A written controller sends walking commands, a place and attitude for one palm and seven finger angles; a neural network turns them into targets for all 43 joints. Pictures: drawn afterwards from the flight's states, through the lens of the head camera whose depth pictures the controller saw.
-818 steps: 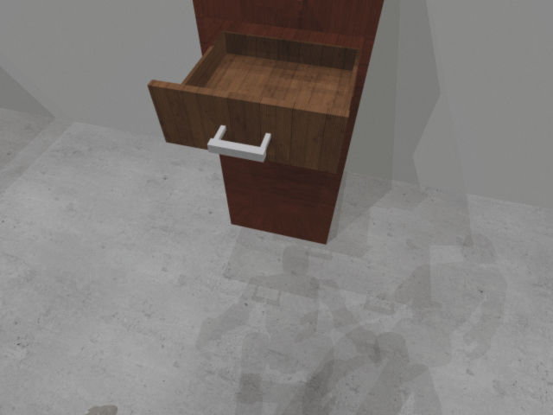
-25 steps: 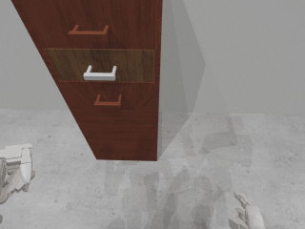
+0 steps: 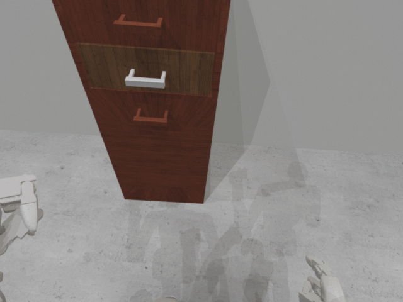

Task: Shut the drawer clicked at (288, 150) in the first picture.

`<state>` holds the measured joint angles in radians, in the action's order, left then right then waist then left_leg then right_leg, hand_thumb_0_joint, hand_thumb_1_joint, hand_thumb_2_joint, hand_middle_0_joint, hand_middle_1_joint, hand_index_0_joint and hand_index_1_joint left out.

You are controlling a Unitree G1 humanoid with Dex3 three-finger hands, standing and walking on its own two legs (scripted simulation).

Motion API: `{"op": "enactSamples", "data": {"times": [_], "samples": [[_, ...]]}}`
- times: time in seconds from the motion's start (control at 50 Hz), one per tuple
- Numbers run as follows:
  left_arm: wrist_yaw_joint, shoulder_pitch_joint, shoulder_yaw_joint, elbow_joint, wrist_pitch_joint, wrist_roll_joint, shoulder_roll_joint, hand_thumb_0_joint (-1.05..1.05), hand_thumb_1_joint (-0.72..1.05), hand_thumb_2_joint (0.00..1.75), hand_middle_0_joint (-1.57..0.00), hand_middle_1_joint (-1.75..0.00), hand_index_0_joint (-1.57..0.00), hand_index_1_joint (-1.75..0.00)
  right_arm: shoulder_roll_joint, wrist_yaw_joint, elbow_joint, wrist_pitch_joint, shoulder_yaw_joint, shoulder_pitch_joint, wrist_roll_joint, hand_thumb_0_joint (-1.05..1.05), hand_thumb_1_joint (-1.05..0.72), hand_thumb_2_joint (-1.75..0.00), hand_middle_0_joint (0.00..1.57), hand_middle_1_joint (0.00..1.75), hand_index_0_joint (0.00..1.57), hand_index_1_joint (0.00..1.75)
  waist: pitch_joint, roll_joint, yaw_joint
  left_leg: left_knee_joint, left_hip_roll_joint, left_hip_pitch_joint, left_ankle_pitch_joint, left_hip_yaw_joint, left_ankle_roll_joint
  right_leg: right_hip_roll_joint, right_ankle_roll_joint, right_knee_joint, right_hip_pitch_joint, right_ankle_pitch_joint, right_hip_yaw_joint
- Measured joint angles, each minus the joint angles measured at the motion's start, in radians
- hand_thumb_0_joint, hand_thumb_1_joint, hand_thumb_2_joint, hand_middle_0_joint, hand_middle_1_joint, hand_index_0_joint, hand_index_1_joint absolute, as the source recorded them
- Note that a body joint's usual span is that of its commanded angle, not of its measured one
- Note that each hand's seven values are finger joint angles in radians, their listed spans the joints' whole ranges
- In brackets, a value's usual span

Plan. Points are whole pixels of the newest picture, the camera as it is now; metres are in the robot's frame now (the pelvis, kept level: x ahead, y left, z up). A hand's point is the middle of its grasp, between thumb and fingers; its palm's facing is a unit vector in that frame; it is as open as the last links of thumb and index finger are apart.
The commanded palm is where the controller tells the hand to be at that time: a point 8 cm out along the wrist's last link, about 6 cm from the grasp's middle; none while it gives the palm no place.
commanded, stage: step back with the hand held close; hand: left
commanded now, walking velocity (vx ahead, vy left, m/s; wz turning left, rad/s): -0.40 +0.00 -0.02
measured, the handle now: (146, 78) +0.69 +0.20 +0.06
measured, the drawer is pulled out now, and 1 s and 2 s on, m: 0.00 0.00 0.00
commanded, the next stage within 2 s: stop stepping back and stand still in 0.42 s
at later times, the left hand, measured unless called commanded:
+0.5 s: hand out of the picture +0.11 +0.24 +0.18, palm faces +0.33 -0.85 -0.41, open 3.2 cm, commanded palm +0.06 +0.29 +0.19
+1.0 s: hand out of the picture +0.05 +0.28 +0.18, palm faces +0.36 -0.86 -0.36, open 3.2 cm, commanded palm -0.02 +0.32 +0.19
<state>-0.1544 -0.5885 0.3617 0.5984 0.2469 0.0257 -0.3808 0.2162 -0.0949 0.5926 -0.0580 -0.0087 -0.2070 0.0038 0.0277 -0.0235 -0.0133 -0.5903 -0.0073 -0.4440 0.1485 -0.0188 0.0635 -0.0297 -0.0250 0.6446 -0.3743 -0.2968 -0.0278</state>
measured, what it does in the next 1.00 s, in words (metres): walks backwards: right foot, then right foot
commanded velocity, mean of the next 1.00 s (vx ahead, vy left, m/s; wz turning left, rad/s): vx -0.12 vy -0.05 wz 0.00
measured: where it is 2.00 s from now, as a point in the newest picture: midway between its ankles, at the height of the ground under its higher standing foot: outside the picture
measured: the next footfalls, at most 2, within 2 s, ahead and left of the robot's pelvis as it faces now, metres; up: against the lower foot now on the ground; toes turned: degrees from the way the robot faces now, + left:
right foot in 0.18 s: -0.07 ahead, -0.14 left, +0.00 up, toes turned +0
right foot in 0.70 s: -0.13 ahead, -0.09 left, +0.00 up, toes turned -7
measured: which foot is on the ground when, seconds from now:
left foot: down 0.00-0.70, up 0.72-0.84, down 0.86-1.00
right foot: up 0.00-0.16, down 0.18-0.52, up 0.54-0.68, down 0.70-0.88, up 0.90-1.00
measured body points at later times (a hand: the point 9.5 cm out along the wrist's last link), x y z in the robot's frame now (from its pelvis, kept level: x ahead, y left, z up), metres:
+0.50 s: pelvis -0.07 +0.01 -0.01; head -0.08 +0.03 +0.44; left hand +0.09 +0.28 +0.20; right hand +0.08 -0.25 -0.07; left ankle +0.08 +0.07 -0.73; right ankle -0.11 -0.14 -0.73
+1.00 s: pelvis -0.16 +0.04 +0.01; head -0.16 +0.08 +0.46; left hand +0.03 +0.32 +0.20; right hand -0.02 -0.18 -0.06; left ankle -0.10 +0.12 -0.73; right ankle -0.17 -0.07 -0.69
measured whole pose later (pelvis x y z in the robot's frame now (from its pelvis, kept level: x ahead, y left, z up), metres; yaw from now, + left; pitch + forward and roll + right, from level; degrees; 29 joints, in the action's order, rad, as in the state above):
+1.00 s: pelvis -0.16 +0.04 +0.01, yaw -2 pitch -1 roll -1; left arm -0.16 -0.57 0.38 0.60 0.16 0.04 -0.38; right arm 0.14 -0.05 0.64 -0.13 0.04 -0.24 0.01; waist -0.01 0.06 -0.03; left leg -0.48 -0.03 -0.29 0.17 0.00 0.05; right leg -0.03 0.00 0.81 -0.36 -0.43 -0.01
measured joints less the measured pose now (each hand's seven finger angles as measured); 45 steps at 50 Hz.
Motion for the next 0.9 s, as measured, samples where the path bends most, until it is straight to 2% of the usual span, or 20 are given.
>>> {"op": "enactSamples", "data": {"times": [0.04, 0.08, 0.12, 0.16, 0.18, 0.22, 0.32, 0.42, 0.46, 0.52, 0.56, 0.62, 0.66, 0.7, 0.72, 0.76, 0.8, 0.84, 0.86, 0.9], "samples": [[0.004, 0.008, 0.021, -0.005, 0.002, -0.006, -0.023, 0.01, 0.88, 0.9, -1.41, -1.6, -1.4, -1.6, -0.016, 0.002, -0.004, -0.012, -0.003, -0.016, 0.006, 0.02, -0.9, -0.9, 0.2, 0.3, 0.21, 0.3, -0.01, -0.003, -0.014, 0.042, 0.0, -0.002, -0.027, -0.021, 0.003, -0.034, 0.005, 0.109, -0.003, -0.057, 0.026], [0.003, -0.008, 0.046, 0.005, 0.013, 0.001, -0.041, 0.01, 0.88, 0.9, -1.41, -1.6, -1.4, -1.6, -0.03, 0.012, -0.005, -0.027, 0.001, -0.028, 0.01, 0.02, -0.9, -0.9, 0.2, 0.3, 0.21, 0.3, -0.03, 0.001, -0.015, 0.086, 0.004, -0.01, -0.061, -0.031, -0.001, -0.051, 0.01, 0.112, 0.032, -0.107, 0.032], [0.003, -0.037, 0.062, 0.022, 0.023, 0.015, -0.048, 0.01, 0.89, 0.9, -1.41, -1.6, -1.4, -1.6, -0.04, 0.024, -0.003, -0.042, 0.009, -0.03, 0.014, 0.02, -0.9, -0.9, 0.2, 0.3, 0.21, 0.3, -0.05, 0.011, -0.008, 0.127, 0.007, -0.022, -0.091, -0.026, -0.007, -0.048, 0.018, 0.026, 0.091, -0.135, 0.026], [0.008, -0.06, 0.063, 0.039, 0.033, 0.025, -0.051, 0.01, 0.89, 0.9, -1.41, -1.6, -1.4, -1.6, -0.044, 0.033, 0.0, -0.052, 0.018, -0.016, 0.019, 0.02, -0.9, -0.9, 0.2, 0.3, 0.21, 0.3, -0.058, 0.024, 0.004, 0.154, 0.005, -0.04, -0.117, -0.011, -0.012, -0.035, 0.027, -0.117, 0.161, -0.079, 0.024], [0.013, -0.066, 0.063, 0.046, 0.039, 0.029, -0.056, 0.01, 0.89, 0.9, -1.41, -1.6, -1.4, -1.6, -0.045, 0.037, 0.0, -0.052, 0.022, -0.003, 0.021, 0.02, -0.9, -0.9, 0.2, 0.3, 0.21, 0.3, -0.056, 0.037, 0.013, 0.158, 0.001, -0.053, -0.127, 0.005, -0.014, -0.022, 0.03, -0.181, 0.191, -0.021, 0.032], [0.029, -0.046, 0.046, 0.039, 0.054, 0.031, -0.05, 0.01, 0.89, 0.9, -1.41, -1.6, -1.4, -1.6, -0.037, 0.04, 0.01, -0.047, 0.026, 0.045, 0.023, 0.02, -0.9, -0.9, 0.2, 0.3, 0.21, 0.3, -0.027, 0.029, 0.032, 0.157, 0.013, -0.073, -0.144, 0.023, -0.018, -0.023, 0.02, -0.232, 0.197, -0.033, 0.045], [0.054, -0.025, 0.008, 0.036, 0.054, 0.045, -0.063, 0.01, 0.89, 0.9, -1.41, -1.6, -1.4, -1.6, -0.026, 0.041, 0.009, -0.019, 0.017, 0.096, 0.0, 0.02, -0.9, -0.9, 0.2, 0.3, 0.21, 0.3, 0.03, -0.016, 0.018, 0.171, 0.042, -0.062, -0.191, 0.003, -0.026, -0.056, 0.023, -0.188, 0.181, -0.01, 0.032], [0.045, -0.077, 0.018, 0.044, 0.056, 0.052, -0.077, 0.01, 0.88, 0.9, -1.41, -1.6, -1.4, -1.6, -0.012, 0.025, 0.01, -0.003, 0.002, 0.038, -0.005, 0.02, -0.9, -0.9, 0.2, 0.3, 0.21, 0.3, -0.019, -0.015, -0.001, 0.007, 0.017, -0.092, 0.014, -0.026, -0.071, -0.048, 0.026, -0.135, 0.186, -0.037, 0.02], [0.036, -0.07, 0.018, 0.03, 0.05, 0.045, -0.063, 0.01, 0.88, 0.9, -1.41, -1.6, -1.4, -1.6, 0.0, 0.016, 0.025, 0.004, -0.007, 0.011, -0.003, 0.01, -0.9, -0.9, 0.2, 0.3, 0.21, 0.3, -0.042, -0.013, -0.002, -0.015, 0.004, -0.076, 0.022, -0.031, -0.068, -0.04, 0.018, -0.114, 0.188, -0.049, 0.02], [0.028, -0.016, 0.017, -0.004, 0.051, 0.043, -0.04, 0.01, 0.88, 0.9, -1.41, -1.6, -1.4, -1.6, 0.016, 0.002, 0.04, 0.002, -0.01, -0.004, -0.001, 0.02, -0.9, -0.9, 0.2, 0.3, 0.21, 0.3, -0.039, -0.015, 0.002, 0.022, 0.0, -0.06, -0.104, -0.025, -0.02, -0.035, 0.005, -0.087, 0.182, -0.06, 0.019], [0.028, 0.024, 0.028, -0.035, 0.053, 0.036, -0.031, 0.01, 0.88, 0.9, -1.41, -1.6, -1.4, -1.6, 0.009, 0.001, 0.042, -0.007, -0.007, 0.005, 0.009, 0.02, -0.91, -0.9, 0.2, 0.3, 0.2, 0.3, -0.027, -0.01, 0.003, 0.066, 0.0, -0.057, -0.134, -0.019, 0.005, -0.053, 0.015, -0.011, 0.141, -0.125, 0.044], [0.034, 0.046, 0.043, -0.036, 0.029, 0.032, -0.043, 0.01, 0.88, 0.9, -1.41, -1.6, -1.4, -1.6, -0.019, 0.018, 0.025, -0.023, -0.004, 0.012, 0.02, 0.02, -0.91, -0.9, 0.2, 0.3, 0.2, 0.3, -0.015, -0.004, -0.004, 0.175, 0.005, -0.048, -0.156, -0.023, -0.009, -0.086, 0.04, 0.11, 0.096, -0.214, 0.037], [0.036, 0.012, 0.046, 0.003, 0.012, 0.04, -0.057, 0.01, 0.89, 0.9, -1.41, -1.6, -1.4, -1.6, -0.036, 0.034, 0.003, -0.035, 0.003, 0.005, 0.018, 0.02, -0.91, -0.9, 0.2, 0.3, 0.2, 0.3, -0.022, 0.001, -0.007, 0.234, 0.007, -0.047, -0.147, -0.017, -0.031, -0.092, 0.053, 0.033, 0.13, -0.248, 0.0], [0.035, -0.05, 0.06, 0.066, -0.001, 0.044, -0.083, 0.01, 0.89, 0.9, -1.41, -1.6, -1.4, -1.6, -0.049, 0.046, -0.024, -0.042, 0.015, 0.0, 0.014, 0.02, -0.9, -0.9, 0.2, 0.3, 0.2, 0.3, -0.033, 0.034, 0.002, 0.198, -0.012, -0.088, -0.053, 0.014, -0.065, -0.065, 0.073, -0.141, 0.186, -0.232, -0.013], [0.037, -0.073, 0.058, 0.094, -0.007, 0.043, -0.082, 0.01, 0.89, 0.9, -1.41, -1.6, -1.4, -1.6, -0.046, 0.048, -0.024, -0.039, 0.017, 0.009, 0.014, 0.02, -0.9, -0.9, 0.2, 0.3, 0.21, 0.3, -0.026, 0.034, 0.012, 0.097, -0.015, -0.126, 0.019, 0.019, -0.083, -0.057, 0.08, -0.16, 0.176, -0.128, -0.012], [0.046, -0.098, 0.034, 0.129, -0.028, 0.041, -0.072, 0.01, 0.89, 0.9, -1.41, -1.6, -1.4, -1.6, -0.041, 0.047, 0.002, -0.018, 0.016, 0.009, 0.013, 0.01, -0.9, -0.9, 0.2, 0.3, 0.21, 0.3, -0.035, 0.031, 0.029, -0.182, -0.029, -0.167, 0.106, 0.005, -0.098, -0.037, 0.083, -0.115, 0.153, -0.026, -0.023], [0.041, -0.089, 0.014, 0.11, -0.04, 0.032, -0.053, 0.01, 0.88, 0.9, -1.41, -1.6, -1.4, -1.6, -0.044, 0.033, 0.039, 0.002, 0.019, -0.013, 0.007, 0.01, -0.9, -0.9, 0.2, 0.3, 0.21, 0.3, -0.076, 0.044, 0.042, -0.297, -0.023, -0.118, 0.164, 0.013, -0.089, -0.012, 0.065, -0.097, 0.152, -0.049, -0.029], [0.023, -0.049, 0.008, 0.057, -0.051, 0.022, -0.024, 0.01, 0.88, 0.9, -1.41, -1.6, -1.41, -1.6, -0.038, 0.019, 0.057, 0.001, 0.027, -0.037, 0.003, 0.02, -0.9, -0.9, 0.2, 0.3, 0.21, 0.3, -0.109, 0.047, 0.044, -0.176, 0.007, 0.007, 0.188, 0.017, -0.07, 0.012, 0.041, -0.087, 0.145, -0.046, -0.05], [0.014, -0.016, 0.007, 0.03, -0.057, 0.018, -0.009, 0.01, 0.88, 0.9, -1.41, -1.6, -1.41, -1.6, -0.026, 0.012, 0.054, -0.009, 0.029, -0.047, 0.0, 0.02, -0.9, -0.9, 0.2, 0.3, 0.21, 0.3, -0.114, 0.032, 0.034, -0.074, 0.022, 0.067, 0.195, 0.001, -0.059, 0.012, 0.029, -0.064, 0.132, -0.054, -0.064], [0.0, 0.068, 0.011, -0.04, -0.067, 0.012, 0.01, 0.01, 0.88, 0.9, -1.41, -1.6, -1.41, -1.6, -0.033, 0.004, 0.068, -0.027, 0.027, -0.033, -0.003, 0.02, -0.9, -0.9, 0.2, 0.3, 0.21, 0.3, -0.078, 0.061, 0.019, -0.051, -0.017, 0.074, 0.152, 0.008, -0.026, 0.035, 0.023, 0.006, 0.104, -0.101, -0.038]]}}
